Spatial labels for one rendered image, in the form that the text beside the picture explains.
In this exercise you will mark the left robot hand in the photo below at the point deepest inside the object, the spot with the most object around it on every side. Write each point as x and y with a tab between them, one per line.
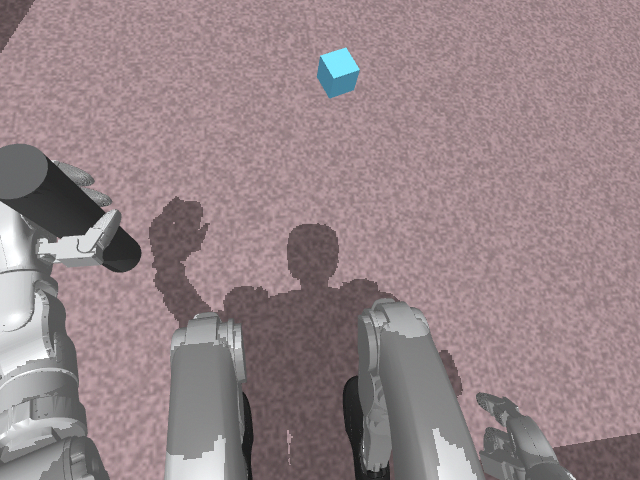
26	245

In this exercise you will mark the right robot foot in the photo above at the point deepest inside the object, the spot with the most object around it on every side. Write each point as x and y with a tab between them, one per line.
353	418

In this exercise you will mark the right robot hand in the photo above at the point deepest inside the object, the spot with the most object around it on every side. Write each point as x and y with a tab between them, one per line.
508	456

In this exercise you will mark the left robot arm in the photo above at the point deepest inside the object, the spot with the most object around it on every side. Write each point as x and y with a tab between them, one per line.
43	426

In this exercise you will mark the right robot arm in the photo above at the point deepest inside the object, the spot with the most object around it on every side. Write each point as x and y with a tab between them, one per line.
548	471

